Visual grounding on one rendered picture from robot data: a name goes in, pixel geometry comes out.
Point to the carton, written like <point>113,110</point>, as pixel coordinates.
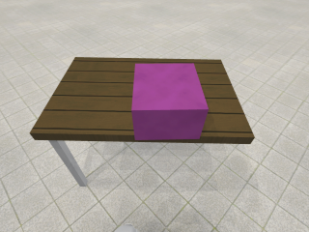
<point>168,102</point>

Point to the table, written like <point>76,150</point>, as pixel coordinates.
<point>93,102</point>

